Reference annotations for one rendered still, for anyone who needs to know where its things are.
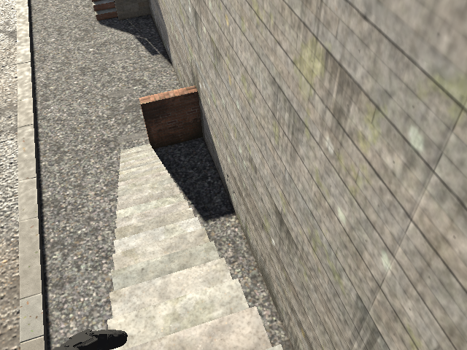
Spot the robot left hand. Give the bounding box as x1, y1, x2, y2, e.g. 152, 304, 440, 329
53, 329, 128, 350

